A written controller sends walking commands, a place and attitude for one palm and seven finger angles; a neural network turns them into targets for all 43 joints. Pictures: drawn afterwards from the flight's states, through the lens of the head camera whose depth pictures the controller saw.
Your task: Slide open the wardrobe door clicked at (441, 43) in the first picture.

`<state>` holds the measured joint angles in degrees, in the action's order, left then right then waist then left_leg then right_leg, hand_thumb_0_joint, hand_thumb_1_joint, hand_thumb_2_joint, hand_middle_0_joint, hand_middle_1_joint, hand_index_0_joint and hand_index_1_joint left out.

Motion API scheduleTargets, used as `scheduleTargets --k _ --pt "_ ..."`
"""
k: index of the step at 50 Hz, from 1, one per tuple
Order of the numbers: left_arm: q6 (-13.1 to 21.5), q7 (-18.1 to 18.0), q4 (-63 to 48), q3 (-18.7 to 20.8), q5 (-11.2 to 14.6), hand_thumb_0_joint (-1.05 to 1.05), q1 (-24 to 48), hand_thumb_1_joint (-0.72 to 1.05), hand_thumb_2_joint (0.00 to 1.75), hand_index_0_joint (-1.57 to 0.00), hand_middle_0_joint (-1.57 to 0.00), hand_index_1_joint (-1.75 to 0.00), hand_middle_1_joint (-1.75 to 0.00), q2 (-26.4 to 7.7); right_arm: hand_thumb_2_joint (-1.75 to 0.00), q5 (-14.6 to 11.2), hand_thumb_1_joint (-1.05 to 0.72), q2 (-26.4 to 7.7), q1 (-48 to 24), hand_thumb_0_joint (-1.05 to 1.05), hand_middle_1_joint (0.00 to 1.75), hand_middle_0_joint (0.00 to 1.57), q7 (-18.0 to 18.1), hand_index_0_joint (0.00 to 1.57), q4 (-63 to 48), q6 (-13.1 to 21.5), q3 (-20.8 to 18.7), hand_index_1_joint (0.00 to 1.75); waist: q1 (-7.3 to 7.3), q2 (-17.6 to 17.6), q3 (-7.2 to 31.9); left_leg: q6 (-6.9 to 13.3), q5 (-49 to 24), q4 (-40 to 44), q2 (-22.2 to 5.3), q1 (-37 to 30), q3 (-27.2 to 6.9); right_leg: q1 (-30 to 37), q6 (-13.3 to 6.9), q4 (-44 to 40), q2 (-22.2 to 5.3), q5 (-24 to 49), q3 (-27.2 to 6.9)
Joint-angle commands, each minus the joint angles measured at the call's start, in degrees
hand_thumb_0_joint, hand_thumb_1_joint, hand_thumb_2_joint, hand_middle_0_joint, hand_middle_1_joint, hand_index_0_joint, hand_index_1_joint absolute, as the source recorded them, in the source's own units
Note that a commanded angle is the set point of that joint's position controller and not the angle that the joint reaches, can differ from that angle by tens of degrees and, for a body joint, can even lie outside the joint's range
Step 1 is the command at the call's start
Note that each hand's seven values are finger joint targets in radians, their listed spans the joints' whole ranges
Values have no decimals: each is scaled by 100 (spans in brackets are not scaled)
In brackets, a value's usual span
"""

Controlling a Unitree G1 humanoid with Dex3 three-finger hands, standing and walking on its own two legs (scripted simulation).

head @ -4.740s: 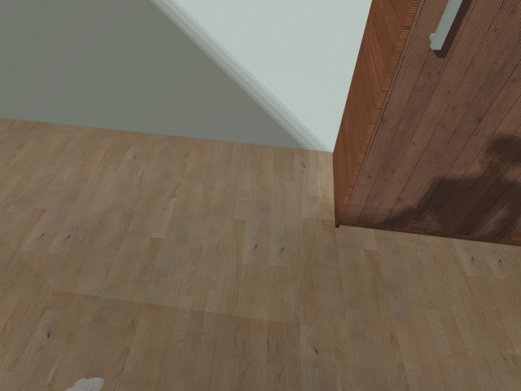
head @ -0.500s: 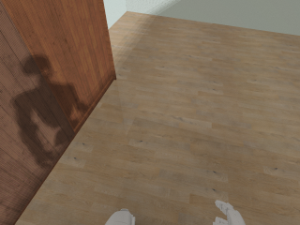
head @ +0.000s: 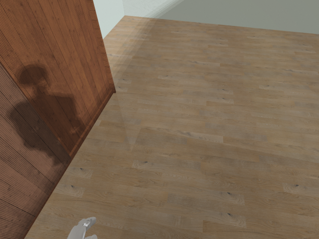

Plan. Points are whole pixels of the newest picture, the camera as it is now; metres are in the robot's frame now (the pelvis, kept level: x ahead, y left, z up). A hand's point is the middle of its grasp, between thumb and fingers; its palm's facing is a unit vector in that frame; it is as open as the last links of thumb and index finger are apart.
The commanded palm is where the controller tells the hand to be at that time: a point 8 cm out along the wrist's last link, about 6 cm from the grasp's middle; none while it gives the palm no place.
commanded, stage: turn to face it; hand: left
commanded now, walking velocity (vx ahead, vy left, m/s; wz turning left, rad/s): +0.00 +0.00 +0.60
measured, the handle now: out of the picture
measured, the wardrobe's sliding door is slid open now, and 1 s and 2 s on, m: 0.00 0.00 0.00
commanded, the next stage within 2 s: take the last steps up to it in 1.90 s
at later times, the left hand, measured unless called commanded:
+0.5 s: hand out of the picture -0.05 +0.26 -0.19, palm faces +0.36 -0.89 -0.27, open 7.4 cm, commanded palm none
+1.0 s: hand out of the picture +0.02 +0.23 -0.13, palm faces +0.55 -0.79 -0.28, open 7.4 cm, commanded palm none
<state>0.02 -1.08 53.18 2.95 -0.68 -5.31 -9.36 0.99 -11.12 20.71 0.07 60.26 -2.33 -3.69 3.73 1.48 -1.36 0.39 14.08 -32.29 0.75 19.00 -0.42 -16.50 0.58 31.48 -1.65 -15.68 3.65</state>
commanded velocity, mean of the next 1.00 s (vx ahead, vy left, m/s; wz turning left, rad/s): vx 0.00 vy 0.00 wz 0.60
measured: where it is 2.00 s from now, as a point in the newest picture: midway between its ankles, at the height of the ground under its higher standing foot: outside the picture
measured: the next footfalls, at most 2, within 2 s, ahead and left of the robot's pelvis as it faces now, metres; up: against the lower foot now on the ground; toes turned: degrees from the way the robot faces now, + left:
left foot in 0.42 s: +0.01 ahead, +0.14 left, +0.00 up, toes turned +24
right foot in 0.88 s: +0.12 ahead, -0.08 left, +0.00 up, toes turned +29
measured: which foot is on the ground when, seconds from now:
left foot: down 0.00-0.00, up 0.02-0.40, down 0.42-0.88, up 0.90-1.00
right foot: down 0.00-0.42, up 0.44-0.86, down 0.88-1.00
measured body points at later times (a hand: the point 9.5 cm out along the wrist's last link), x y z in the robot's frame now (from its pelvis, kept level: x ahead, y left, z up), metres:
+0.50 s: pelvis +0.00 +0.03 -0.01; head +0.04 +0.08 +0.44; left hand -0.07 +0.30 -0.17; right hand +0.22 -0.18 -0.12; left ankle -0.03 +0.12 -0.73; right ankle +0.00 -0.12 -0.68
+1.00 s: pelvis +0.02 +0.00 +0.00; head +0.07 -0.01 +0.45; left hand -0.01 +0.27 -0.11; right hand +0.22 -0.18 -0.16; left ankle -0.07 +0.09 -0.66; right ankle +0.08 -0.09 -0.73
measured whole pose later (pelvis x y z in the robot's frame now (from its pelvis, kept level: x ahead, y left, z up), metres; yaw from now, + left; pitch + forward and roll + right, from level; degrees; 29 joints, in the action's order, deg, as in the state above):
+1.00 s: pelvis +0.02 +0.00 +0.00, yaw +36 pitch +0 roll +1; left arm -0.6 -0.9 47.9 1.2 -0.9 -8.3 -10.2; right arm 1.2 -14.4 11.7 -1.4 53.5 -4.6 -5.4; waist 2.3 3.2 -4.0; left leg -2.7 25.6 -62.9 2.5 28.2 -2.7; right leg -14.6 -0.7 33.0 -3.7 -18.5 6.2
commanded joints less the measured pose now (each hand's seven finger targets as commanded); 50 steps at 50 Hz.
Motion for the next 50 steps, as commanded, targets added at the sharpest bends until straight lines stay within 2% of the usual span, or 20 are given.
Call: scheduleTargets --k 1,3,5,14,17,19,20,21,22,23,26,28,36,39,42,43,44,45,47,50 --pt "102 -142 -256 318 -16 0 -901 90 90 -20 -20 -30 -30 -1349 -90 55 -90 -619 -366 0 30 20 7 20 -826 45 -216 30 -567 -1574 504 -273 1879 -2684 -207 1567 -144 1085 -896 -1648 -2630 1363 -1873" --pt "62 -158 -386 205 -19 0 -281 90 90 -20 -20 -30 -30 -987 -90 45 -90 -514 -341 0 30 20 -56 20 -716 -41 -230 30 -233 -830 -64 -331 1192 -3557 -437 1607 -28 506 -764 -1523 -2086 1361 -996" --pt "97 -135 -415 145 -30 0 -244 90 90 -20 -20 -30 -30 -854 -90 47 -90 -429 -254 0 30 20 -92 20 -680 -73 -198 30 -167 -946 -89 -437 843 -3682 -459 1580 144 610 -631 -1292 -1766 2087 -238" --pt "11 -95 -288 245 -111 0 -860 90 90 -20 -20 -30 -30 -1311 -90 2 -90 -469 -1347 0 30 20 -179 20 -1151 -72 -123 30 -539 -1359 61 -443 1050 -1774 -399 862 676 939 -683 -919 -1942 2537 227" --pt "-26 -71 -312 310 -112 0 -816 90 90 -20 -20 -30 -30 -1474 -90 -16 -90 -565 -1332 0 30 20 -179 20 -1261 -5 -103 30 -499 -1362 290 -332 884 -852 -336 365 853 1066 -571 -498 -2015 2654 409" --pt "-62 -39 -322 333 -50 0 -853 90 90 -20 -20 -30 -30 -1474 -90 12 -90 -831 -958 0 30 20 -177 20 -1233 58 -161 30 -262 -932 618 -231 -132 412 -328 -699 859 708 -211 418 -1859 2330 740" --pt "-83 4 -447 320 -11 0 -897 90 90 -20 -20 -30 -30 -1307 -90 42 -90 -1397 -562 0 30 20 -154 20 -1190 118 -297 30 -16 287 956 176 -1446 835 -1144 -1878 -273 -402 167 1615 -1431 1154 935" --pt "-84 46 -742 195 11 0 -670 90 90 -20 -20 -30 -30 -910 -90 28 -90 -2032 -227 0 30 20 -120 20 -1166 138 -438 30 180 1890 971 1045 -3908 1046 -2641 -2404 -2098 -1892 566 2944 -679 -2319 794" --pt "-173 -23 -791 173 -54 0 -349 90 90 -20 -20 -30 -30 -1029 -90 -14 -90 -2003 34 0 30 20 -50 20 -970 134 -427 30 302 1363 1132 1259 -3897 983 -2695 -2246 -2053 -1961 494 3494 -675 -2322 5" --pt "-163 -36 -761 200 -18 0 -228 90 90 -20 -20 -30 -30 -986 -90 -16 -90 -1918 -200 0 30 20 10 20 -1046 140 -399 30 188 1248 1022 1219 -3520 909 -2473 -2105 -1905 -2121 491 3740 -664 -1966 -175" --pt "-154 53 -496 256 -32 0 -550 90 90 -20 -20 -30 -30 -1061 -90 20 -90 -1427 -1187 0 30 20 28 20 -1319 184 -232 30 -249 781 447 807 -2907 1029 -1587 -1264 -920 -1730 541 3668 -613 -897 -212" --pt "-179 73 -419 259 -33 0 -717 90 90 -20 -20 -30 -30 -1101 -90 -1 -90 -1394 -1295 0 30 20 18 20 -1366 197 -208 30 -312 757 439 765 -2625 1149 -1406 -1084 -779 -1461 567 3424 -542 -663 -208" --pt "-162 14 -724 206 11 0 -238 90 90 -20 -20 -30 -30 -983 -90 31 -90 -1472 -977 0 30 20 5 20 -1267 133 -316 30 -135 730 447 981 -2530 1026 -1391 -1245 -1564 -1186 584 2086 -241 -957 -309" --pt "-123 -12 -771 179 36 0 -305 90 90 -20 -20 -30 -30 -942 -90 45 -90 -1440 -1047 0 30 20 -4 20 -1290 100 -339 30 -188 816 496 939 -2766 867 -1274 -964 -1815 -606 507 1304 -54 -937 -266" --pt "-34 -47 -702 199 54 0 -819 90 90 -20 -20 -30 -30 -993 -90 1 -90 -1360 -1262 0 30 20 -14 20 -1353 76 -366 30 -480 645 669 656 -2476 366 -985 -400 -1852 545 430 -266 25 82 -184" --pt "35 -73 -684 238 20 0 -980 90 90 -20 -20 -30 -30 -1234 -90 -41 -90 -1180 -1219 0 30 20 -43 20 -1369 92 -344 30 -568 134 702 353 -1732 -115 -705 217 -1649 1331 322 -1040 -400 613 -556" --pt "98 -127 -678 342 -80 0 -1106 90 90 -20 -20 -30 -30 -1759 -90 -79 -90 -738 -1019 0 30 20 -75 20 -1471 110 -269 30 -576 -1555 834 -177 621 -1399 163 1391 -563 2159 -223 -1438 -2029 1493 -2039" --pt "46 -108 -763 311 -61 0 -1054 90 90 -20 -20 -30 -30 -1925 -90 -16 -90 -839 -1063 0 30 20 -64 20 -1545 77 -309 30 -569 -1597 727 -275 2125 -2594 252 1493 -301 1473 -807 -1350 -2822 2000 -2260" --pt "44 -111 -841 244 -32 0 -577 90 90 -20 -20 -30 -30 -1495 -90 39 -90 -900 -1175 0 30 20 -109 20 -1332 -64 -349 30 -393 -1384 128 -296 1519 -3841 -54 1473 -437 537 -751 -1477 -2183 1250 -1721" --pt "85 -104 -887 132 -41 0 -346 90 90 -20 -20 -30 -30 -1140 -90 46 -90 -765 -947 0 30 20 -192 20 -1111 -96 -281 30 -235 -1125 29 -466 771 -3993 -226 1506 -126 757 -525 -1148 -1638 2092 -524"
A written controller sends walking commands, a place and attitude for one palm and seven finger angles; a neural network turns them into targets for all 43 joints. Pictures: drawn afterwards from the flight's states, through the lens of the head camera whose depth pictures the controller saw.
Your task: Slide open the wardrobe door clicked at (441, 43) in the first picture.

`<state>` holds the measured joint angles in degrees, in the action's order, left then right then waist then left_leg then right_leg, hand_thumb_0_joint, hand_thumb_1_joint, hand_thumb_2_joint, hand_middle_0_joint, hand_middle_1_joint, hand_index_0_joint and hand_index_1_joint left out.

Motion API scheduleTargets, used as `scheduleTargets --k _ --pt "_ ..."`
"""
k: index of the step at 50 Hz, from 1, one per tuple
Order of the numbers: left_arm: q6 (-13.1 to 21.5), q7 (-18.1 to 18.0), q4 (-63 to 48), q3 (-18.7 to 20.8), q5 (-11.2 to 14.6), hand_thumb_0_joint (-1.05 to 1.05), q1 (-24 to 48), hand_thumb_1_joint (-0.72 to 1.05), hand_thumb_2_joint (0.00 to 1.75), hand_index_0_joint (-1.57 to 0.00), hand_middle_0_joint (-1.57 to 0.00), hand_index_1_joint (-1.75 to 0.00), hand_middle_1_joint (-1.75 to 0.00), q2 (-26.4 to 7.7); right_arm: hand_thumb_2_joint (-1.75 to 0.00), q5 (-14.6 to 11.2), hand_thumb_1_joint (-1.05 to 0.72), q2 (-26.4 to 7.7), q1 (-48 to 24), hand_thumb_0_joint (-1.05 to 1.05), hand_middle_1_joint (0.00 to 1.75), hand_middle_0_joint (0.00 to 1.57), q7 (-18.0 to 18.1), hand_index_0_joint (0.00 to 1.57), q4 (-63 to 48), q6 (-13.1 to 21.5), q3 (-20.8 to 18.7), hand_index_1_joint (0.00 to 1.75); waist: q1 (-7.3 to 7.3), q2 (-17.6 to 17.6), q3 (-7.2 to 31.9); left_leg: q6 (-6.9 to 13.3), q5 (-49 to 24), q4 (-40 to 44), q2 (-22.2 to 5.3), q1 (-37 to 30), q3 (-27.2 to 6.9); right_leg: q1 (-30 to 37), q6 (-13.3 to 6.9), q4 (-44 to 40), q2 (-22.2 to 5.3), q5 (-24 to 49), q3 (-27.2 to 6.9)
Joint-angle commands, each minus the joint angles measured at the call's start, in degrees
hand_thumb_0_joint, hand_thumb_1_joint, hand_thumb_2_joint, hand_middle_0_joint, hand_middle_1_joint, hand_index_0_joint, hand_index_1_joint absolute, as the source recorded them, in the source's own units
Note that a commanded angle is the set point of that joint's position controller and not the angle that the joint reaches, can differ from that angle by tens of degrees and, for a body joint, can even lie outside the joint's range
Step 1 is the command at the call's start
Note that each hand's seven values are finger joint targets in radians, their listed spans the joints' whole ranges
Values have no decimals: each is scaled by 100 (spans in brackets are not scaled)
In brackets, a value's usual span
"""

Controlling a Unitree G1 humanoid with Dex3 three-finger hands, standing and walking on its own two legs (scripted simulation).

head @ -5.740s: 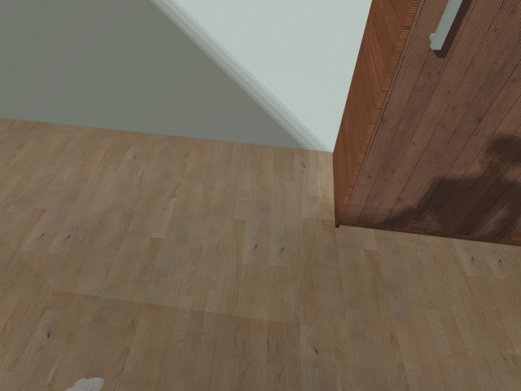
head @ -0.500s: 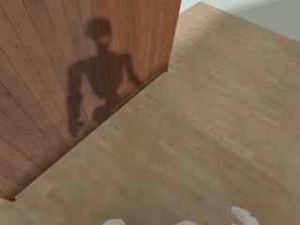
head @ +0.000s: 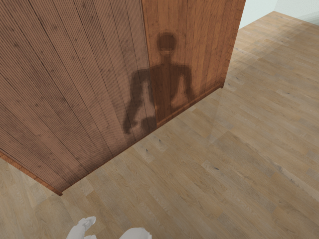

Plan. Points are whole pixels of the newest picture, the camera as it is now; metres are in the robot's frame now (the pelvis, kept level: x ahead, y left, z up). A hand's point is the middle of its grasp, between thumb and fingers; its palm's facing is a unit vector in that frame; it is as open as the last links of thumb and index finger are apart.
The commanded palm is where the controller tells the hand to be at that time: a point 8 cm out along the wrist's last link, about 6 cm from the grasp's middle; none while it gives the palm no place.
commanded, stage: turn to face it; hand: left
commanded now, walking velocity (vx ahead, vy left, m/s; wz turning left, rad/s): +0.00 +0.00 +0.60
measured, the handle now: out of the picture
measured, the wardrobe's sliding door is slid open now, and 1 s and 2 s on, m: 0.00 0.00 0.00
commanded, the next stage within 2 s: take the last steps up to it in 0.90 s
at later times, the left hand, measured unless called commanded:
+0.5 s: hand out of the picture -0.02 +0.29 -0.17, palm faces +0.34 -0.90 -0.25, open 7.4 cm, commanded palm none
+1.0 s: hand out of the picture -0.04 +0.20 -0.14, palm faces +0.52 -0.81 -0.27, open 7.4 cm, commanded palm none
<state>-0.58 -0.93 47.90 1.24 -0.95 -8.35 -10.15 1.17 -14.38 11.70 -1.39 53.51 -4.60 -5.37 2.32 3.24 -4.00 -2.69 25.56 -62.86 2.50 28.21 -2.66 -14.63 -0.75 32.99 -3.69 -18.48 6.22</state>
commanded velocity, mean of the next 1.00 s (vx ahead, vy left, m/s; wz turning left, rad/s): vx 0.01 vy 0.00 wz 0.45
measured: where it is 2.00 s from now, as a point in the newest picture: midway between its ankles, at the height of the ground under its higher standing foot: outside the picture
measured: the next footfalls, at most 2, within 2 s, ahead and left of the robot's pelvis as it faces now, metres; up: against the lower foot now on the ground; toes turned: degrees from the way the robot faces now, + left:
left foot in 0.32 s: +0.00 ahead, +0.15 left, +0.00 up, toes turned +19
right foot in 0.80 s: +0.08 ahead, -0.07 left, +0.00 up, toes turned +25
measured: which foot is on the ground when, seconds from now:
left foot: up 0.00-0.30, down 0.32-0.82, up 0.84-1.00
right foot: down 0.00-0.32, up 0.34-0.78, down 0.80-1.00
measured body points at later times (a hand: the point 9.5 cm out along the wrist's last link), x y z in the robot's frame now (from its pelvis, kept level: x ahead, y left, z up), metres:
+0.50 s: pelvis -0.02 +0.05 +0.00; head +0.02 +0.09 +0.45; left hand -0.04 +0.33 -0.15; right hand +0.17 -0.17 -0.12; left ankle -0.03 +0.14 -0.73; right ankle +0.01 -0.11 -0.65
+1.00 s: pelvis -0.01 -0.01 +0.01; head +0.02 -0.02 +0.45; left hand -0.07 +0.24 -0.12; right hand +0.16 -0.20 -0.16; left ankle -0.11 +0.11 -0.65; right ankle +0.04 -0.09 -0.73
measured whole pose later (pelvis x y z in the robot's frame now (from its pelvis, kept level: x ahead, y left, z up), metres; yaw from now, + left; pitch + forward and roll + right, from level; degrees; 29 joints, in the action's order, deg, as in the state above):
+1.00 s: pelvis -0.01 -0.01 +0.01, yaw +32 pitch -1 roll +2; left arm -0.8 -1.1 51.7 1.3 -1.1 -11.8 -9.5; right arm 1.1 -14.2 12.6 -1.0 55.6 -4.7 -4.8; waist 1.4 2.5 -3.6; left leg -3.2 22.3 -65.1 0.8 27.4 -2.6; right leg -12.3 -1.5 29.5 -3.3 -15.9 6.4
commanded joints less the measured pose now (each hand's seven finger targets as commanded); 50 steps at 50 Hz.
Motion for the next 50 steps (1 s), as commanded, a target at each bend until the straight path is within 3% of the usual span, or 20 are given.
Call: scheduleTargets --k 1,10,13,14,15,16,17,18,21,23,33,38,39,40,41,42,43,45,47,50 --pt "153 -126 -317 309 -13 0 -164 90 90 -20 -20 -30 -30 -1093 -90 18 -90 -443 -49 0 30 20 -45 20 -422 123 -94 30 -134 -1388 405 -202 -372 -819 -437 597 162 809 -424 -1243 -1464 2622 -638" --pt "34 -102 -16 459 -84 0 -648 90 90 -20 -20 -30 -30 -1536 -90 -53 -90 -314 -708 0 30 20 -66 20 -592 176 68 30 -481 -1619 474 -119 63 1561 -489 -339 865 948 -544 -891 -1829 2933 -80" --pt "-18 -72 65 496 -59 0 -590 90 90 -20 -20 -30 -30 -1560 -90 -45 -90 -401 -373 0 30 20 -47 20 -575 249 61 30 -310 -1549 683 -6 -577 2824 -434 -1042 1050 916 -254 -273 -1785 2857 256" --pt "-41 -51 46 501 -9 0 -579 90 90 -20 -20 -30 -30 -1531 -90 -26 -90 -587 -79 0 30 20 -45 20 -516 289 13 30 -121 -1086 836 65 -1323 3566 -439 -1747 1013 526 -15 311 -1664 2559 451" --pt "-66 -15 -72 487 31 0 -619 90 90 -20 -20 -30 -30 -1301 -90 10 -90 -1157 331 0 30 20 -22 20 -465 358 -123 30 115 202 1185 515 -2708 4009 -1376 -2848 -311 -635 375 1572 -1169 1193 642" --pt "-68 19 -373 346 47 0 -308 90 90 -20 -20 -30 -30 -878 -90 -9 -90 -1741 707 0 30 20 20 20 -413 366 -252 30 305 1660 1149 1321 -5149 4162 -2728 -3189 -1927 -1950 711 2755 -472 -2130 423" --pt "-143 -46 -410 337 -11 0 67 90 90 -20 -20 -30 -30 -1005 -90 -32 -90 -1645 948 0 30 20 80 20 -226 364 -224 30 409 1108 1205 1514 -4749 4111 -2744 -2885 -1808 -1915 613 3254 -478 -2062 -273" --pt "-134 -58 -356 362 15 0 186 90 90 -20 -20 -30 -30 -926 -90 -18 -90 -1549 716 0 30 20 155 20 -298 375 -199 30 293 1161 1056 1490 -4454 4064 -2524 -2735 -1738 -2118 625 3462 -475 -1740 -431" --pt "-125 28 -57 401 12 0 -67 90 90 -20 -20 -30 -30 -994 -90 7 -90 -1080 -142 0 30 20 188 20 -542 408 -26 30 -108 708 570 1123 -4082 4168 -1702 -2065 -912 -1791 676 3468 -422 -664 -494" --pt "-127 40 16 398 15 0 -172 90 90 -20 -20 -30 -30 -1017 -90 -13 -90 -1042 -132 0 30 20 193 20 -560 429 -13 30 -136 579 718 1116 -4162 4194 -1573 -2187 -818 -1629 706 3210 -348 -493 -517" --pt "-115 -25 -203 329 35 0 210 90 90 -20 -20 -30 -30 -855 -90 37 -90 -1023 99 0 30 20 170 20 -514 330 -102 30 4 582 606 1310 -3297 4253 -1507 -2004 -1689 -1088 648 1670 30 -706 -576" --pt "4 -79 -88 312 71 0 -413 90 90 -20 -20 -30 -30 -838 -90 1 -90 -903 -70 0 30 20 156 20 -556 302 -120 30 -289 447 849 1021 -3493 3670 -1163 -1417 -1717 411 511 -456 275 322 -446" --pt "57 -105 -39 341 58 0 -595 90 90 -20 -20 -30 -30 -983 -90 -40 -90 -756 -48 0 30 20 141 20 -557 313 -92 30 -369 140 889 763 -2857 3347 -941 -937 -1566 1078 449 -1203 -8 784 -655" --pt "118 -144 -8 418 -28 0 -740 90 90 -20 -20 -30 -30 -1406 -90 -93 -90 -406 39 0 30 20 105 20 -614 326 -39 30 -404 -1147 968 337 -1244 2390 -300 31 -774 1756 76 -1639 -1240 1086 -1810" --pt "107 -125 -68 439 -65 0 -686 90 90 -20 -20 -30 -30 -1704 -90 -63 -90 -295 -57 0 30 20 108 20 -754 312 -31 30 -430 -1849 712 89 757 1207 217 431 -119 1229 -581 -1710 -2345 1714 -2636" --pt "122 -141 -112 456 -5 0 -555 90 90 -20 -20 -30 -30 -1529 -90 25 -90 -523 -15 0 30 20 134 20 -630 199 -79 30 -402 -1955 639 123 774 381 -60 263 -452 561 -776 -1836 -2267 1390 -2590" --pt "80 -156 -144 430 -8 0 -260 90 90 -20 -20 -30 -30 -1376 -90 8 -90 -514 -49 0 30 20 116 20 -544 140 -113 30 -261 -1498 361 112 491 -194 -122 237 -365 239 -796 -1838 -2015 1143 -2321" --pt "106 -118 -150 320 -12 0 43 90 90 -20 -20 -30 -30 -1087 -90 19 -90 -406 93 0 30 20 48 20 -291 111 -76 30 -63 -1033 42 29 -242 -666 -261 258 -175 61 -556 -1639 -1401 1253 -1332" --pt "139 -111 -63 297 -16 0 -200 90 90 -20 -20 -30 -30 -1002 -90 15 -90 -368 97 0 30 20 41 20 -205 115 -42 30 -161 -1340 106 -53 -445 -594 -300 229 -44 227 -494 -1593 -1258 1534 -1052" --pt "141 -120 144 319 -47 0 -554 90 90 -20 -20 -30 -30 -1080 -90 -1 -90 -286 -112 0 30 20 54 20 -162 124 12 30 -320 -1231 208 -121 -248 59 -356 76 115 525 -589 -1539 -1328 1748 -1006"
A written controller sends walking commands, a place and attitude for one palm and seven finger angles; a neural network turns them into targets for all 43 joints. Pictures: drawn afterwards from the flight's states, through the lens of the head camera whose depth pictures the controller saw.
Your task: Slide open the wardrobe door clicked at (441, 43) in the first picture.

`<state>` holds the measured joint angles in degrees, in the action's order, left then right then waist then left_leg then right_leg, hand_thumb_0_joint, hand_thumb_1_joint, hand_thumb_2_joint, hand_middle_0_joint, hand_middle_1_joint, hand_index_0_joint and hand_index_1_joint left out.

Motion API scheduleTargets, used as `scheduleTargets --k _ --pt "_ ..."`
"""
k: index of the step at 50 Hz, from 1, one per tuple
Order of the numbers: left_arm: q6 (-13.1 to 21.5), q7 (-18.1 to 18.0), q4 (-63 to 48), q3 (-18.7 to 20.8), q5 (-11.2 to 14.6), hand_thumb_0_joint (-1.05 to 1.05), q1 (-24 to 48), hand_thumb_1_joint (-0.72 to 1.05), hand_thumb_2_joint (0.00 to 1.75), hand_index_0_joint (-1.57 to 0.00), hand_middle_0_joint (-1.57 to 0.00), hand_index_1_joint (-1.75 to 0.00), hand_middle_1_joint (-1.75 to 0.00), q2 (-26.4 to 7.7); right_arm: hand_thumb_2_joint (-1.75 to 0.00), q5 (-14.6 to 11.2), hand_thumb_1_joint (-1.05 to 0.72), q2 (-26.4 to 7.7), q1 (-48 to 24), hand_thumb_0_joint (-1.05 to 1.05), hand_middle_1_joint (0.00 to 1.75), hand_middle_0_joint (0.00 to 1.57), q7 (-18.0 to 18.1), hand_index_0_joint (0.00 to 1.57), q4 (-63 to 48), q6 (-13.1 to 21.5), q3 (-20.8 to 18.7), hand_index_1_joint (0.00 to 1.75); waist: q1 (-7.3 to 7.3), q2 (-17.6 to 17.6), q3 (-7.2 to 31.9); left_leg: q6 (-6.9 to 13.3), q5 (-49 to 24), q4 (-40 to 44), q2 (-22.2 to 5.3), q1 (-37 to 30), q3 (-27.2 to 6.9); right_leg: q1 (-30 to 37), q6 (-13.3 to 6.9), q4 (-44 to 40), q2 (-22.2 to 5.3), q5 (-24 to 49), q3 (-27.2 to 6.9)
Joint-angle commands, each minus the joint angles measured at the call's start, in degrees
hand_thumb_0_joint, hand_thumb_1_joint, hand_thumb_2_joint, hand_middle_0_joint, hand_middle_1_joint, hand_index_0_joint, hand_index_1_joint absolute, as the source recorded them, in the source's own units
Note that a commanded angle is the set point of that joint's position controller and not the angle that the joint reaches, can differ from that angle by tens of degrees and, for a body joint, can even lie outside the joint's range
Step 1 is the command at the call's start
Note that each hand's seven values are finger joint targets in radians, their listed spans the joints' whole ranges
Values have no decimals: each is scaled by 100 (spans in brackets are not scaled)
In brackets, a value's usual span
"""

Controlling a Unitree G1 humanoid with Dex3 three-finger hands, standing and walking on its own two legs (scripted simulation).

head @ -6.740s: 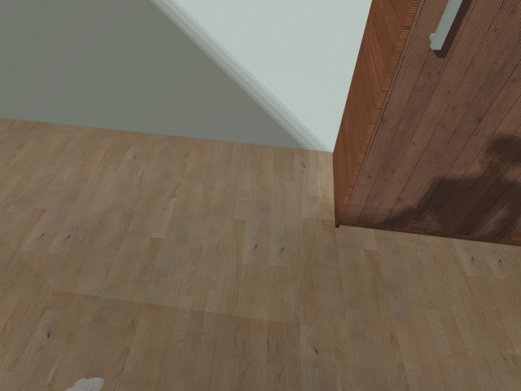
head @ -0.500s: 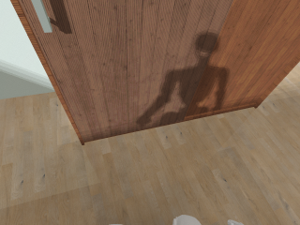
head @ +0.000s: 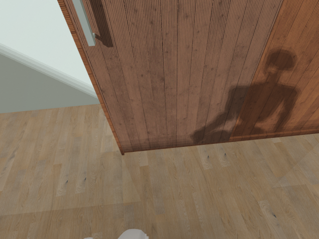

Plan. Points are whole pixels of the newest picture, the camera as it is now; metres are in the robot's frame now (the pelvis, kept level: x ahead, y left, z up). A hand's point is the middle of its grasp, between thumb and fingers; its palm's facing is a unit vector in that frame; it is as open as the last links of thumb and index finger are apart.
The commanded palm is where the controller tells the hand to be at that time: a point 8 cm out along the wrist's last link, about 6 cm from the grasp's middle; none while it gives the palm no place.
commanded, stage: take the last steps up to it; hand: left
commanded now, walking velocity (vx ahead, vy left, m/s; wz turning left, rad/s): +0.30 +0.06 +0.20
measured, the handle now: (81, 5) +0.75 +0.27 +0.25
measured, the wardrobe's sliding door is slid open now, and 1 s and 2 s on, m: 0.00 0.00 0.00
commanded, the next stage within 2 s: come to a stop and stand still in 0.94 s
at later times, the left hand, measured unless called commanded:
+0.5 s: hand out of the picture +0.02 +0.25 -0.18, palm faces +0.12 -0.98 -0.16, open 7.4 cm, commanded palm none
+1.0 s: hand (99, 200) +0.26 +0.22 -0.17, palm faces +0.09 -0.98 -0.20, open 7.2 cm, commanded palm none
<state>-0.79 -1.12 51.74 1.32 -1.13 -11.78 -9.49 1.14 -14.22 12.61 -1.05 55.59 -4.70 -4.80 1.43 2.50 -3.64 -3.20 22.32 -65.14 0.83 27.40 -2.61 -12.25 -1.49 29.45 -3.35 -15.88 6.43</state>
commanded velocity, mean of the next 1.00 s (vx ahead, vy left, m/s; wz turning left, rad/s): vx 0.26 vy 0.01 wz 0.03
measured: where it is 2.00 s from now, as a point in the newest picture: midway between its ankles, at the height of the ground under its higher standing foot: outside the picture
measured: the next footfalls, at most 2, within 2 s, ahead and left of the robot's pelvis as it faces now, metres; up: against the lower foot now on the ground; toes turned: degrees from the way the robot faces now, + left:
left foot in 0.26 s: +0.01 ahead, +0.16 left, +0.00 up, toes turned +8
right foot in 0.72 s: +0.27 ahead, -0.07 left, +0.00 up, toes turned -6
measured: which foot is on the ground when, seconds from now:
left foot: up 0.00-0.24, down 0.26-0.74, up 0.76-1.00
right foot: down 0.00-0.26, up 0.28-0.70, down 0.72-1.00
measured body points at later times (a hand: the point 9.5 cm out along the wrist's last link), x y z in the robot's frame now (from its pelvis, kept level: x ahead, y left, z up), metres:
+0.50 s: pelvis +0.05 +0.06 +0.00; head +0.05 +0.09 +0.45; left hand +0.02 +0.30 -0.16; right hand +0.07 -0.17 -0.14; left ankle -0.03 +0.15 -0.74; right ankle +0.10 -0.08 -0.67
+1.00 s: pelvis +0.22 +0.03 +0.00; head +0.23 +0.04 +0.45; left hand +0.26 +0.27 -0.15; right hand +0.26 -0.19 -0.15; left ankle +0.26 +0.17 -0.70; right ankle +0.23 -0.06 -0.74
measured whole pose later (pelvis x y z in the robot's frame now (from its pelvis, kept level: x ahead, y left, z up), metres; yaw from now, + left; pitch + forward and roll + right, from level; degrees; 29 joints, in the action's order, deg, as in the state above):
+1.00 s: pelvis +0.22 +0.03 +0.00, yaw +4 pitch -1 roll -1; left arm 2.7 -0.7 60.3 2.8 -1.3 -12.2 -10.1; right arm 1.4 -9.0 14.7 0.2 60.3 0.6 -2.9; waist 0.9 0.7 -2.3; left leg -1.7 18.1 -48.9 -6.5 26.9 4.4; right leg -11.7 -2.1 25.5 -1.2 -13.0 9.8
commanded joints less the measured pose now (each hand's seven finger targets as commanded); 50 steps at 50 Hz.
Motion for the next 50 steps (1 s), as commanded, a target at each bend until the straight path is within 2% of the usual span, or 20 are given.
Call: scheduleTargets --k 1,7,9,11,12,13,14,16,19,23,31,33,34,35,36,37,39,42,44,50 --pt "174 -94 -148 331 -38 0 -418 90 90 -20 -20 -30 -30 -1186 -90 5 -90 -287 -303 0 30 20 22 20 -367 148 -11 30 -333 -1236 248 -71 189 603 -220 137 187 520 -548 -1216 -1431 1405 -1116" --pt "244 -15 352 373 -91 0 -957 90 90 -20 -20 -30 -30 -1328 -90 -3 -90 -158 -660 0 30 20 -54 20 -395 327 98 30 -570 -1378 226 111 438 2171 -309 -273 568 713 -626 -1631 -1634 -318 -1410" --pt "240 1 457 365 -86 0 -905 90 90 -20 -20 -30 -30 -1309 -90 -17 -90 -67 -352 0 30 20 -43 20 -310 419 139 30 -429 -1307 315 210 294 3059 -220 -965 746 448 -551 -1459 -1505 -485 -1229" --pt "194 28 526 333 -6 0 -695 90 90 -20 -20 -30 -30 -1193 -90 -23 -90 -83 312 0 30 20 18 20 -12 515 161 30 -98 -907 373 261 -511 4335 -114 -2382 952 -415 -184 -970 -1084 -912 -687" --pt "170 56 491 269 37 0 -667 90 90 -20 -20 -30 -30 -901 -90 -10 -90 -443 708 0 30 20 83 20 121 568 92 30 93 17 465 457 -121 4678 -782 -3279 131 -1340 75 -113 -720 -1195 -311" --pt "178 113 352 169 25 0 -569 90 90 -20 -20 -30 -30 -527 -90 24 -90 -967 1110 0 30 20 115 20 186 566 -32 30 283 1526 427 927 548 5196 -2002 -3635 -1452 -2347 329 1300 -108 -1471 316" --pt "191 106 173 141 -30 0 -181 90 90 -20 -20 -30 -30 -549 -90 40 -90 -1091 1275 0 30 20 149 20 215 540 -41 30 416 1377 5 1355 960 5603 -2459 -3141 -2005 -2728 287 2111 -103 -1717 71" --pt "152 147 280 195 -58 0 177 90 90 -20 -20 -30 -30 -640 -90 29 -90 -686 951 0 30 20 215 20 242 583 78 30 281 941 -780 1361 970 5846 -2193 -2226 -1626 -2842 255 3030 -351 -1015 -374" --pt "165 232 631 170 -42 0 -375 90 90 -20 -20 -30 -30 -539 -90 -18 -90 -380 664 0 30 20 250 20 225 738 182 30 -72 559 -557 1189 -916 5680 -1671 -2317 -537 -2483 368 3172 -422 -170 -334" --pt "139 225 589 169 -25 0 -144 90 90 -20 -20 -30 -30 -481 -90 -46 -90 -309 1032 0 30 20 282 20 429 827 147 30 -49 311 -442 1280 -2320 5520 -1621 -2646 -162 -2500 456 2768 -412 119 -259" --pt "197 248 259 180 17 0 700 90 90 -20 -20 -30 -30 -339 -90 49 -90 -328 1373 0 30 20 303 20 749 828 112 30 54 523 -582 1187 -3200 5078 -1713 -2717 126 -1838 214 1027 -201 212 -8" --pt "253 236 374 226 13 0 278 90 90 -20 -20 -30 -30 -440 -90 48 -90 -360 1342 0 30 20 302 20 803 809 106 30 -181 343 -356 1090 -4022 4403 -1635 -2525 232 -869 74 548 77 170 176" --pt "306 222 606 268 -6 0 -486 90 90 -20 -20 -30 -30 -532 -90 17 -90 -392 1276 0 30 20 299 20 812 808 113 30 -546 147 68 930 -4299 3578 -1449 -2397 440 100 16 135 223 537 256" --pt "395 181 874 349 -43 0 -1271 90 90 -20 -20 -30 -30 -830 -90 -40 -90 -294 1294 0 30 20 258 20 787 836 113 30 -853 -199 584 704 -3777 2398 -1138 -1581 625 1499 -154 -29 -115 843 -178" --pt "462 96 1040 508 -72 0 -1996 90 90 -20 -20 -30 -30 -1432 -90 -117 -90 84 1520 0 30 20 214 20 653 880 166 30 -1005 -1593 1268 440 -925 560 -346 -196 974 2725 -750 -490 -1743 1410 -2302" --pt "434 89 1071 534 49 0 -2079 90 90 -20 -20 -30 -30 -1713 -90 -133 -90 2 1481 0 30 20 229 20 542 838 152 30 -893 -1704 1482 455 1122 -736 -147 167 518 2427 -1231 -1171 -2468 1211 -3377" --pt "368 16 732 425 51 0 -900 90 90 -20 -20 -30 -30 -1222 -90 -68 -90 101 729 0 30 20 179 20 398 743 112 30 -649 -793 309 502 377 -1138 -696 578 97 767 -1107 -1692 -2160 -638 -2862" --pt "418 -20 573 230 -5 0 -166 90 90 -20 -20 -30 -30 -647 -90 38 -90 353 1085 0 30 20 131 20 547 571 168 30 -86 -747 75 318 -226 -199 -900 -50 307 -475 -683 -1847 -1544 5 -1282" --pt "440 -22 612 218 -28 0 -133 90 90 -20 -20 -30 -30 -634 -90 27 -90 494 1237 0 30 20 107 20 572 518 192 30 58 -873 111 208 -219 633 -867 -367 534 -713 -657 -1803 -1335 548 -808" --pt "436 23 754 268 -18 0 -461 90 90 -20 -20 -30 -30 -811 -90 5 -90 448 531 0 30 20 34 20 265 642 221 30 -186 -913 146 142 -626 2426 -643 -605 852 -135 -690 -1537 -1212 830 -701"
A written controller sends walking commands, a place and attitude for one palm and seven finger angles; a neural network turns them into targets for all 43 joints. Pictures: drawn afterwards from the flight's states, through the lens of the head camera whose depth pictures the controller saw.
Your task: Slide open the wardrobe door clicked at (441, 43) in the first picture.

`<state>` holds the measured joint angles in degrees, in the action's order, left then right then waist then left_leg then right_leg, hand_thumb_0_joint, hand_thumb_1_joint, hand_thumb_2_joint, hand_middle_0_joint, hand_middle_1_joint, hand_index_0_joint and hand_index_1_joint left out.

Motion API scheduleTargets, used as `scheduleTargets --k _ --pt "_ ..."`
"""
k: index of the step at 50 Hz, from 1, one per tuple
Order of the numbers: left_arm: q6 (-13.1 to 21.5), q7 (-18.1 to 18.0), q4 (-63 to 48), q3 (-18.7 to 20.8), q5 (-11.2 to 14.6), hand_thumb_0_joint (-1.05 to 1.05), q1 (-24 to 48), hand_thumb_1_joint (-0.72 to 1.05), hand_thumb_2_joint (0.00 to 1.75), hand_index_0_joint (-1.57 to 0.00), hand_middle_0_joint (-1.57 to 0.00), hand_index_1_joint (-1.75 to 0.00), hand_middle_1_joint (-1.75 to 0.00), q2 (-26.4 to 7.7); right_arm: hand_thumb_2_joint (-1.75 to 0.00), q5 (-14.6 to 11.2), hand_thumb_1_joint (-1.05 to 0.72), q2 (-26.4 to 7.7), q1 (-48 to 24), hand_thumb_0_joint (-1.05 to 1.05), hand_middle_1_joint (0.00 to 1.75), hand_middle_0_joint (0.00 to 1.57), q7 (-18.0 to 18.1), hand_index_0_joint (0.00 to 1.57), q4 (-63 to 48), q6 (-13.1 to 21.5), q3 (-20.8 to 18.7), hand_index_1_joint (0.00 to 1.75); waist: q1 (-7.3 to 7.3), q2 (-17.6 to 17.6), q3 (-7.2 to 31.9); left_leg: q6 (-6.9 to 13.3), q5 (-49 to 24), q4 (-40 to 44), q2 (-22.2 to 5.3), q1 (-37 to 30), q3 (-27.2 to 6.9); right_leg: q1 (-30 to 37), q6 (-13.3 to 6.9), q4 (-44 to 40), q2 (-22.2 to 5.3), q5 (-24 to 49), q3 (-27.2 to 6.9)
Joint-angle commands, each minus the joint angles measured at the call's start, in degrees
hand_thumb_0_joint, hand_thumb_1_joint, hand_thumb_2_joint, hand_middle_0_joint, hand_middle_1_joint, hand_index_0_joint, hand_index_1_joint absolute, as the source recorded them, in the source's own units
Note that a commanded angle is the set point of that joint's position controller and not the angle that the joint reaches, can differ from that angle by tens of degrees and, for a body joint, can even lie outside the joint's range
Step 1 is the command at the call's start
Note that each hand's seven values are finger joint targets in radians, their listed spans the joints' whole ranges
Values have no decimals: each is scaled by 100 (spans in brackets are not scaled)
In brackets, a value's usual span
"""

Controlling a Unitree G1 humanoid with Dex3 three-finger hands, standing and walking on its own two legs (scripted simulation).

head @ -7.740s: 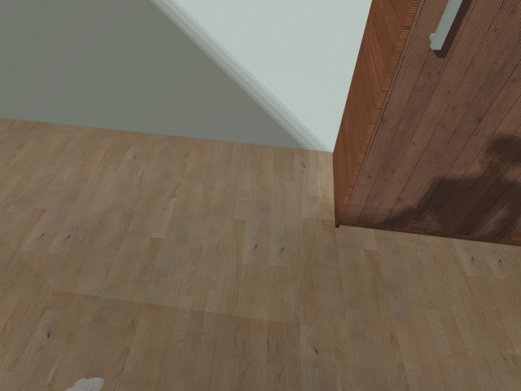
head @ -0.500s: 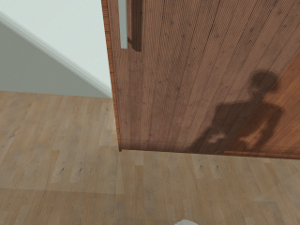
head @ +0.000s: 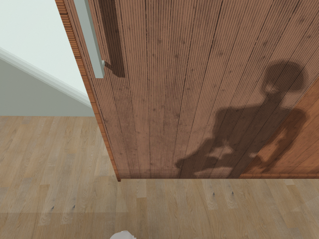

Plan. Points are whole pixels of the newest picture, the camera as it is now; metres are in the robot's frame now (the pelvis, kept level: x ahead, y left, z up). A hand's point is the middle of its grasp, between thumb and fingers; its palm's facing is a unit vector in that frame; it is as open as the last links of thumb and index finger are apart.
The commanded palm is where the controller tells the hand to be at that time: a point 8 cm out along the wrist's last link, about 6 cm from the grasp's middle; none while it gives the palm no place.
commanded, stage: come to a stop and stand still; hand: left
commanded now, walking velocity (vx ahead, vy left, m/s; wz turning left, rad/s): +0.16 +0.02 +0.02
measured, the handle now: (91, 30) +0.54 +0.20 +0.25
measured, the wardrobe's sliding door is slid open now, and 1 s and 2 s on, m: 0.00 0.00 0.00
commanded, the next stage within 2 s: look again from close up in 1.80 s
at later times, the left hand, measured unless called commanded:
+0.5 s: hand out of the picture +0.09 +0.20 -0.18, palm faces +0.00 -0.97 -0.23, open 7.4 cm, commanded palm none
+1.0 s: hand out of the picture +0.01 +0.12 -0.17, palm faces +0.03 -0.98 -0.19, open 7.2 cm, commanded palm none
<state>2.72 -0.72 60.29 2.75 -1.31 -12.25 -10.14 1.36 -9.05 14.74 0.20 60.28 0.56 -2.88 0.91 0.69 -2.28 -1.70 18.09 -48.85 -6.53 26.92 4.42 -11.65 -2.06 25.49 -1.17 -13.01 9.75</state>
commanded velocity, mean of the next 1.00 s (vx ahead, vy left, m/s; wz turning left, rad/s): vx -0.08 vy -0.04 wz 0.00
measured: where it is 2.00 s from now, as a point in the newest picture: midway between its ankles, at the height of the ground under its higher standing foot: outside the picture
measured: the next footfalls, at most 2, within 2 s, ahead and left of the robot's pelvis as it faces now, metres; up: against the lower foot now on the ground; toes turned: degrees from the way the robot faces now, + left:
left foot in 0.10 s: +0.15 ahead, +0.13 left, +0.00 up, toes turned +7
right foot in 0.58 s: +0.06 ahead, -0.15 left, +0.00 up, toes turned -8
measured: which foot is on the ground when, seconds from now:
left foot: up 0.00-0.08, down 0.10-0.58, up 0.60-0.86, down 0.88-1.00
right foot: down 0.00-0.12, up 0.14-0.56, down 0.58-1.00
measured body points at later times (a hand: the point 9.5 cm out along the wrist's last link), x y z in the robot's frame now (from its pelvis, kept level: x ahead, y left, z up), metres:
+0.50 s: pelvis +0.03 +0.00 +0.00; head +0.06 +0.01 +0.44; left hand +0.09 +0.25 -0.16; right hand +0.10 -0.24 -0.15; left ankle +0.11 +0.12 -0.74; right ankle +0.01 -0.13 -0.70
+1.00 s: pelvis -0.02 -0.06 +0.00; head -0.01 -0.06 +0.45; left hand +0.01 +0.17 -0.16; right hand -0.04 -0.27 -0.16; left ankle -0.04 +0.08 -0.74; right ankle +0.02 -0.14 -0.74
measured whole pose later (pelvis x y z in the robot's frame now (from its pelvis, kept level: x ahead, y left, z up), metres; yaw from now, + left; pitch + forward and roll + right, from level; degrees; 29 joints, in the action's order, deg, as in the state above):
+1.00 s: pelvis -0.02 -0.06 +0.00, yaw -2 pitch -1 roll +0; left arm -0.7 -1.4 63.7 1.4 -0.2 -13.1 -9.2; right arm 0.7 -6.6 17.0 1.7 65.8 -0.8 -0.5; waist -0.9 -0.1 -2.0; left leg -2.1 15.7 -25.6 -2.9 8.8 1.3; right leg -13.8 -3.2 24.7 0.7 -10.2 7.1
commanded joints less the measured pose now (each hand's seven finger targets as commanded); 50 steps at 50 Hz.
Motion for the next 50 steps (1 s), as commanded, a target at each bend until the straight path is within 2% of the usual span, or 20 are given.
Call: scheduleTargets --k 1,3,4,5,6,7,11,17,25,27,28,29,30,33,35,39,42,44,47,50 --pt "68 -14 -56 122 5 0 -456 90 90 -20 -20 -30 -30 -730 -90 -17 -90 -85 243 0 30 20 -84 20 -200 137 21 30 -125 -776 -48 -2 -323 1026 125 -720 183 -228 -597 -1089 -1420 441 -1042" --pt "6 -37 -6 87 31 0 -377 90 90 -20 -20 -30 -30 -631 -90 -18 -90 -164 413 0 30 20 -48 20 -106 182 42 30 32 -527 -77 -37 -915 1873 189 -1547 218 -537 -378 -631 -1205 437 -867" --pt "-49 -61 17 25 51 0 -441 90 90 -20 -20 -30 -30 -444 -90 -27 -90 -324 600 0 30 20 -13 20 0 223 49 30 82 -32 23 -27 -1754 2279 27 -2133 -65 -735 -146 -88 -887 504 -686" --pt "-99 -80 23 -46 83 0 -679 90 90 -20 -20 -30 -30 -211 -90 -8 -90 -646 713 0 30 20 43 20 23 253 36 30 15 803 236 264 -3065 2494 -697 -2372 -776 -816 164 353 -487 -23 -485" --pt "-149 -119 56 -87 92 0 -857 90 90 -20 -20 -30 -30 -98 -90 -4 -90 -888 615 0 30 20 84 20 -21 193 19 30 -70 992 237 598 -3647 2677 -1244 -2002 -1142 -439 329 533 -300 -868 -359" --pt "-215 -150 164 -118 99 0 -917 90 90 -20 -20 -30 -30 -125 -90 -23 -90 -896 396 0 30 20 156 20 6 183 48 30 -88 1327 376 761 -4018 3016 -1388 -2015 -1399 -359 433 963 -257 -1331 -391" --pt "-379 -158 131 -47 53 0 -760 90 90 -20 -20 -30 -30 -422 -90 -66 -90 -979 193 0 30 20 332 20 -39 59 -45 30 -1 927 386 1180 -6244 2694 -1525 -2516 -1081 -1012 450 2385 -366 -1797 -855" --pt "-559 -119 -270 160 14 0 -579 90 90 -20 -20 -30 -30 -379 -90 -39 -90 -1029 -184 0 30 20 308 20 -339 -88 -243 30 -14 618 797 1222 -4776 2681 -1446 -2365 -571 -1514 522 3739 -180 -1413 -1067" --pt "-496 -69 -409 108 14 0 -730 90 90 -20 -20 -30 -30 -234 -90 24 -90 -1069 -592 0 30 20 127 20 -494 -186 -311 30 -165 1135 479 900 -671 3061 -1151 -987 -762 -167 356 1305 -169 -997 -553" --pt "-430 -81 -248 120 -43 0 -1168 90 90 -20 -20 -30 -30 -428 -90 -30 -90 -870 -531 0 30 20 88 20 -531 -245 -300 30 -325 362 331 465 431 2459 -578 -311 -371 581 357 -26 -230 -173 -504" --pt "-319 -104 -360 120 -92 0 -891 90 90 -20 -20 -30 -30 -839 -90 -91 -90 -432 -276 0 30 20 52 20 -569 -281 -218 30 -167 -880 102 75 842 1424 -5 -62 13 159 10 -1088 -1228 -731 -1871" --pt "-329 -113 -547 131 -65 0 -428 90 90 -20 -20 -30 -30 -1167 -90 -86 -90 -240 -514 0 30 20 -3 20 -737 -318 -140 30 -174 -1574 -220 11 1231 707 262 -105 -77 -815 -428 -1625 -1992 -1292 -2558" --pt "-309 -123 -625 163 -52 0 -239 90 90 -20 -20 -30 -30 -1159 -90 -49 -90 -414 -749 0 30 20 9 20 -780 -385 -164 30 -296 -1724 -339 108 1173 142 231 -299 -415 -1465 -608 -1797 -1956 -1780 -2758" --pt "-302 -132 -633 81 -29 0 362 90 90 -20 -20 -30 -30 -829 -90 -38 -90 -452 -71 0 30 20 7 20 -341 -349 -164 30 104 -1018 -267 137 498 -523 329 -431 -420 -1201 -515 -1399 -1329 -1023 -1804" --pt "-257 -117 -543 59 -13 0 147 90 90 -20 -20 -30 -30 -701 -90 -38 -90 -381 74 0 30 20 24 20 -240 -294 -121 30 25 -975 -147 83 427 -374 329 -483 -325 -819 -492 -1170 -1224 -350 -1562" --pt "-236 -141 -260 82 2 0 -330 90 90 -20 -20 -30 -30 -726 -90 -55 -90 -228 88 0 30 20 97 20 -171 -203 -5 30 -190 -697 67 35 576 1142 321 -808 -232 -55 -672 -902 -1292 365 -1767" --pt "-235 -132 -86 14 99 0 -302 90 90 -20 -20 -30 -30 -542 -90 -65 -90 -223 575 0 30 20 164 20 151 -89 89 30 -58 -383 220 143 -630 2702 215 -1872 -495 -335 -272 -633 -957 200 -1590" --pt "-232 -104 -43 -45 120 0 -397 90 90 -20 -20 -30 -30 -317 -90 -44 -90 -485 445 0 30 20 198 20 177 -26 97 30 -219 117 130 337 -979 2871 -297 -1663 -930 -187 78 -643 -506 206 -1269" --pt "-248 -107 162 -45 120 0 -316 90 90 -20 -20 -30 -30 -427 -90 -55 -90 -367 366 0 30 20 200 20 312 -15 137 30 -233 517 146 263 -552 3074 -171 -1230 -780 445 123 -545 -494 421 -1105" --pt "-240 -103 283 -71 106 0 -388 90 90 -20 -20 -30 -30 -423 -90 -50 -90 -303 452 0 30 20 193 20 342 -45 147 30 -207 173 -80 208 -130 3127 4 -1188 -644 347 106 -834 -540 -65 -1257"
